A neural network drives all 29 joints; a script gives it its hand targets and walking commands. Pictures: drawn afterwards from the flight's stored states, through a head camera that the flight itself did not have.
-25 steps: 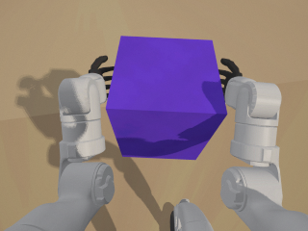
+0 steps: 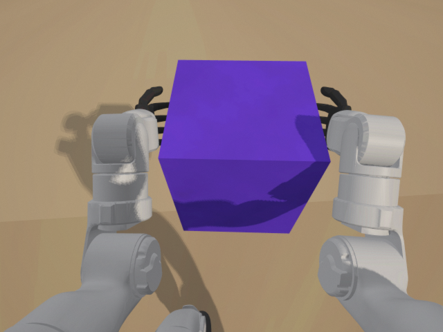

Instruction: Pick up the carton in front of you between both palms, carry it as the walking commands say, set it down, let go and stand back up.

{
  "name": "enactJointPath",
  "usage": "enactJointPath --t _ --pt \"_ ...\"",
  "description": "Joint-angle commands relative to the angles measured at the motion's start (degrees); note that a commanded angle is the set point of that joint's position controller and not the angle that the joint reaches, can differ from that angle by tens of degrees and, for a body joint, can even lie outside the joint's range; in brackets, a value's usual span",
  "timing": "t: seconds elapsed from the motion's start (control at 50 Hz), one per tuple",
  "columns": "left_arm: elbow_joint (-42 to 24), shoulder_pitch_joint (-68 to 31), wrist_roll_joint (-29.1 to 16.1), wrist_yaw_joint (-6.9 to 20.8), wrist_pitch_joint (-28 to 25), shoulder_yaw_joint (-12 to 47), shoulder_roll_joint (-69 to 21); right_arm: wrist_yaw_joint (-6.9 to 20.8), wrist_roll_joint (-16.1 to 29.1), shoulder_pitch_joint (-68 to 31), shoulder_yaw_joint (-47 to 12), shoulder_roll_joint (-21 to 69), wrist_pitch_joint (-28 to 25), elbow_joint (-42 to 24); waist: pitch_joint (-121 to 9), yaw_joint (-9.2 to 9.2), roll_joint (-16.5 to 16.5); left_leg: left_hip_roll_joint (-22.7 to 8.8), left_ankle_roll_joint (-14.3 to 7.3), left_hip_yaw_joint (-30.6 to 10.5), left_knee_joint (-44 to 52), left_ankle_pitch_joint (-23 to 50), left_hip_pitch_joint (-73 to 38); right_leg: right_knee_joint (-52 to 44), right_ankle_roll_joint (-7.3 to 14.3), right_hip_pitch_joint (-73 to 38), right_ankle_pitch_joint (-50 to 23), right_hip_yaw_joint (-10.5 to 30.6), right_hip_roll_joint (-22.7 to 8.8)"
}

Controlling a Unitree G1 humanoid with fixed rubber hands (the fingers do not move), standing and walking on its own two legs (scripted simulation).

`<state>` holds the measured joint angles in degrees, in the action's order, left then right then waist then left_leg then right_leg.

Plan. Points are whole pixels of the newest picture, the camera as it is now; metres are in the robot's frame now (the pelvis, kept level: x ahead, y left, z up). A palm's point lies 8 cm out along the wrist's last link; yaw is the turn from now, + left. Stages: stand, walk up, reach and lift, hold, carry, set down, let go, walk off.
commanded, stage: carry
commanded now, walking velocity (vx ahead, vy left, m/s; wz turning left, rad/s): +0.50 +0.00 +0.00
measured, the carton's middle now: (238, 154) +0.39 +0.01 +0.11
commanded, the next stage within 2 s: none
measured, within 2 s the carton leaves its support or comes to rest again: neither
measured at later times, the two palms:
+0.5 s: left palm (186, 31) +0.67 +0.14 +0.20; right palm (320, 32) +0.69 -0.16 +0.20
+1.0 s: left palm out of the picture +0.99 +0.15 +0.22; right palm out of the picture +0.97 -0.15 +0.22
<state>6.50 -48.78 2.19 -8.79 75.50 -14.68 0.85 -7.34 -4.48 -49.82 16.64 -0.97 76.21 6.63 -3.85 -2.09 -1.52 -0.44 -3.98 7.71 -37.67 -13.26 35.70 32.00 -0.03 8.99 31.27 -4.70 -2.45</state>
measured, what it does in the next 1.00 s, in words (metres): climbs: right foot, then left foot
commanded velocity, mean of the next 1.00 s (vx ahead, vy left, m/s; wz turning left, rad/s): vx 0.50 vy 0.00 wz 0.00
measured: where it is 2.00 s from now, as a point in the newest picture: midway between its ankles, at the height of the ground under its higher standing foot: (240, 131)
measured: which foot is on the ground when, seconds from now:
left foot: down 0.00-0.44, up 0.46-0.82, down 0.84-1.00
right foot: down 0.00-0.02, up 0.04-0.40, down 0.42-0.86, up 0.88-1.00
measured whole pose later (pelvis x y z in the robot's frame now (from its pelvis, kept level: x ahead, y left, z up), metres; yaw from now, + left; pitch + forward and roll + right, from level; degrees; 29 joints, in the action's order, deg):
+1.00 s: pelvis +0.60 +0.02 +0.07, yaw +0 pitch +4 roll +0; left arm 9.2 -47.6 3.7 -8.1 76.4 -15.8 1.0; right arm -8.0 -3.1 -46.2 13.6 -0.5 74.8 9.5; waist -1.3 4.1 -0.8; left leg 0.4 -4.7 7.6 -35.1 -19.1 26.3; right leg 73.8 2.0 32.1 24.8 -0.2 0.0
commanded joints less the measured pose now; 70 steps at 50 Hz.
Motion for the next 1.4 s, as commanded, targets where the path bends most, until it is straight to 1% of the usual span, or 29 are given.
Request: enactJointPath --t 0.0,0.02,0.08,0.12,0.18,0.32,0.38,0.4,0.42,0.44,0.5,0.54,0.64,0.76,0.82,0.84,0.86,0.88,0.92,0.94,0.98,1.06,1.18,1.24,1.26,1.28,1.3,1.36,1.38 --pt "-1.1 -41.0 -24.2 15.0 0.3 32.8 -60.7 11.8 21.5 -34.2 -31.6 56.0 -0.9 3.8 -35.9 6.74 12.4 -15.3 -9.6 -29.9 9.7 -10.5 -50.9 31.5 -0.3 19.8 -29.1 0.4 -0.5" --pt "-0.7 -42.8 -23.3 15.1 0.3 32.1 -60.2 12.2 22.0 -35.0 -31.3 58.1 -1.2 4.8 -33.3 8.17 20.8 -19.0 -14.1 -46.7 16.8 1.4 -54.7 43.0 -0.2 33.2 -1.8 3.3 7.3" --pt "-1.3 -43.8 -22.0 14.1 -0.5 31.2 -62.6 13.7 27.7 -44.8 -34.9 63.7 -1.9 -4.0 -26.2 6.73 3.9 -16.7 -11.3 -31.7 10.5 16.4 -46.4 49.4 2.5 40.5 -4.8 7.1 1.2" --pt "-3.0 -42.6 -20.7 12.8 -0.8 30.3 -62.2 14.1 30.8 -49.1 -36.5 65.9 -2.2 -8.2 -26.6 4.87 5.8 -14.6 -8.4 -25.8 12.6 9.5 -42.8 43.5 2.7 38.1 -7.9 6.9 -0.3" --pt "-5.2 -40.8 -19.4 11.3 -0.9 30.8 -60.5 14.1 32.0 -48.4 -37.1 65.1 -2.1 -10.7 -26.2 5.14 7.2 -14.3 -9.4 -22.0 14.0 8.2 -41.7 38.1 1.9 38.9 -8.8 4.5 -0.3" --pt "-2.8 -38.0 -18.4 11.3 0.6 32.2 -57.0 13.9 28.8 -41.7 -36.4 60.4 -0.3 -5.5 -21.6 5.67 9.9 -11.2 -6.4 -9.7 14.2 19.1 -36.8 9.3 2.4 26.9 -17.0 -3.7 2.2" --pt "2.3 -36.6 -19.2 12.7 0.6 31.2 -57.5 14.0 26.9 -39.5 -35.1 60.0 -0.3 -0.6 -25.3 -0.16 7.5 -8.3 -1.4 -2.0 -3.1 34.6 -29.7 -0.5 4.5 2.1 -19.3 -9.2 7.5" --pt "3.8 -35.1 -19.5 13.3 0.3 30.6 -57.8 14.0 26.1 -40.1 -34.3 59.4 -0.4 0.7 -29.9 -3.95 3.1 -7.2 1.1 -1.8 -14.8 21.6 -19.2 -0.6 6.0 -13.4 -13.5 1.4 0.1" --pt "4.8 -36.3 -19.4 13.6 -0.3 30.3 -56.6 14.1 25.7 -39.2 -33.6 61.0 -0.4 2.0 -34.1 -2.47 -13.6 1.1 3.9 -2.9 -30.8 -3.8 -0.8 -7.1 14.2 -25.8 -10.1 34.8 -16.9" --pt "4.3 -37.2 -20.6 14.0 -0.7 30.4 -59.4 14.1 25.1 -41.4 -32.8 60.5 -0.6 1.7 -31.4 -3.21 -15.4 4.6 3.4 -7.5 -40.6 -16.3 9.1 -12.0 17.6 -26.5 -14.4 44.7 -17.5" --pt "-5.1 -48.0 -26.5 15.1 -1.7 33.4 -64.9 12.8 24.4 -43.0 -32.0 62.2 -1.5 -0.9 -26.0 -2.29 -0.7 -1.5 1.0 -10.0 -44.1 -11.7 13.6 -6.4 14.3 -17.8 -28.7 28.4 -14.6" --pt "-9.9 -51.6 -29.4 15.0 -2.0 35.3 -66.4 11.5 23.5 -42.4 -31.5 61.8 -1.6 -2.8 -26.4 -1.00 -2.8 -2.5 0.9 -9.5 -39.7 -9.6 11.4 -8.2 12.0 -14.6 -23.3 23.3 -12.9" --pt "-12.2 -48.5 -29.5 14.7 -1.1 35.4 -63.7 9.6 21.1 -39.3 -32.3 58.5 -1.2 -5.3 -25.2 -1.73 -4.0 -3.8 2.4 -6.2 -28.4 -7.7 15.3 -10.4 14.0 -16.1 -24.4 17.2 -12.5" --pt "-4.5 -42.8 -25.8 15.0 0.2 34.0 -60.5 10.7 20.5 -36.2 -33.1 57.4 0.2 0.3 -20.1 -1.99 -7.1 0.6 1.3 1.9 -3.7 -2.1 1.3 -9.4 9.8 -11.9 -39.9 6.5 -9.0" --pt "0.5 -40.7 -23.9 15.1 0.0 32.6 -60.9 11.8 21.5 -34.5 -31.9 58.4 -0.4 5.5 -26.8 4.68 -5.4 4.7 -1.3 5.3 6.1 0.5 -27.6 10.2 4.1 -3.6 -56.1 -1.5 -6.0" --pt "1.4 -40.5 -23.5 15.2 -0.2 32.0 -61.1 12.2 21.6 -33.8 -31.2 58.5 -0.9 6.3 -32.3 7.22 2.2 -6.2 -5.0 -12.8 8.3 -10.0 -43.7 23.4 1.2 10.3 -38.0 -0.7 -4.1" --pt "0.7 -42.0 -23.1 15.4 -0.3 31.6 -62.6 12.4 21.7 -36.0 -30.9 58.7 -1.8 6.2 -34.0 7.53 20.1 -19.3 -13.2 -42.8 14.8 -6.4 -54.8 37.0 -0.6 29.4 -7.2 1.4 5.7" --pt "-0.1 -45.1 -23.0 15.2 -0.7 31.7 -62.3 12.9 23.1 -37.4 -31.4 60.9 -2.0 4.1 -30.5 7.23 17.8 -19.2 -14.1 -45.7 16.1 1.9 -54.3 46.4 0.9 36.3 -0.7 6.2 5.7" --pt "-1.9 -45.5 -22.6 14.2 -1.2 31.4 -63.3 13.6 27.2 -44.5 -34.3 64.2 -2.5 -3.2 -27.1 7.22 4.7 -17.3 -11.8 -33.7 10.8 15.5 -48.2 49.1 2.5 39.5 -4.7 7.0 2.0" --pt "-2.7 -44.3 -21.9 13.5 -1.2 30.9 -63.0 13.7 29.2 -47.4 -35.6 65.5 -2.7 -6.3 -26.4 6.27 4.0 -16.0 -10.1 -29.6 11.4 15.4 -45.1 46.1 2.7 38.8 -6.4 7.6 0.6" --pt "-4.9 -42.3 -20.7 12.1 -1.2 30.6 -62.1 13.6 31.5 -49.2 -36.9 66.2 -2.7 -10.0 -27.6 4.91 6.5 -14.5 -8.2 -24.8 12.9 10.3 -42.9 40.7 2.4 36.1 -8.6 6.7 -0.1" --pt "-7.6 -40.1 -19.1 10.5 -0.8 31.6 -59.0 13.6 31.9 -46.9 -37.2 63.5 -1.7 -12.5 -26.5 5.81 6.9 -14.4 -10.0 -19.2 14.7 11.8 -42.2 28.1 0.9 37.0 -9.3 4.0 -0.4" --pt "-2.7 -38.1 -18.4 11.5 0.7 32.5 -56.7 13.8 28.5 -41.0 -36.6 60.1 -0.2 -5.0 -21.8 6.46 9.9 -10.9 -5.4 -9.0 13.3 22.4 -38.2 4.5 1.9 24.5 -21.7 -3.1 2.4" --pt "1.1 -38.3 -19.8 13.2 0.9 31.4 -57.9 13.8 26.7 -39.8 -35.8 60.3 -0.6 -0.9 -25.0 0.55 8.7 -9.4 -0.6 -4.4 -2.2 31.3 -30.0 -5.4 3.4 0.9 -24.8 -5.7 4.6" --pt "2.8 -37.3 -20.1 13.8 0.6 31.1 -58.4 13.8 26.1 -39.9 -35.1 60.4 -0.8 0.6 -26.2 -1.44 2.9 -6.7 1.3 -2.6 -12.0 21.5 -19.7 -5.1 4.0 -10.8 -24.2 0.1 -0.3" --pt "5.1 -37.3 -20.1 14.3 0.3 30.2 -57.7 13.9 25.5 -38.7 -34.2 61.5 -0.8 2.9 -28.0 0.64 -10.0 -0.3 3.8 -2.4 -23.8 -7.4 -5.3 -7.6 8.7 -20.6 -27.9 25.8 -16.1" --pt "6.9 -36.6 -20.2 14.6 -0.2 29.4 -58.9 13.8 25.0 -40.0 -33.2 61.1 -0.9 3.5 -27.1 -0.74 -15.6 3.9 3.7 -5.5 -33.0 -16.3 5.9 -10.8 13.7 -25.9 -30.4 36.0 -18.7" --pt "3.7 -39.7 -22.2 16.0 -1.9 29.3 -64.1 13.5 24.3 -39.5 -32.8 64.9 -2.3 4.7 -23.2 -0.20 -2.7 -1.9 2.6 -8.6 -32.7 -10.0 9.4 -10.3 11.6 -19.8 -36.5 24.7 -15.7" --pt "1.7 -41.7 -23.2 16.2 -2.5 30.1 -65.6 13.4 24.3 -39.3 -32.8 66.1 -2.9 4.3 -23.0 0.08 -3.0 -3.0 3.0 -8.4 -29.5 -8.2 7.9 -11.3 10.5 -17.6 -36.6 21.4 -14.8"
